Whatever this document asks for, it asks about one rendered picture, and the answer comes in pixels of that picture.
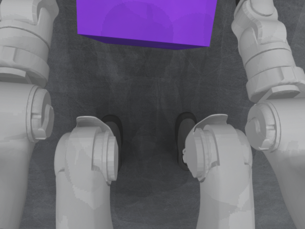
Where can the right robot forearm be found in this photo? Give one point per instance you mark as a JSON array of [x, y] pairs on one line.
[[266, 55]]

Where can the robot right foot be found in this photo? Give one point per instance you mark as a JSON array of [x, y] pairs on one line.
[[183, 125]]

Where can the carton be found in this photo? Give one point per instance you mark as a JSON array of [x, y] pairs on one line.
[[166, 24]]

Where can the right robot upper arm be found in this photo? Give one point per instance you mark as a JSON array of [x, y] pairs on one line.
[[277, 127]]

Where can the left robot thigh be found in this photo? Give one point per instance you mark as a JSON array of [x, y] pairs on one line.
[[83, 187]]

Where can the left robot upper arm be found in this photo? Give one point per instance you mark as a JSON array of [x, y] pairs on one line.
[[26, 116]]

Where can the left robot forearm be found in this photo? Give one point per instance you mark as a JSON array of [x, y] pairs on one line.
[[26, 28]]

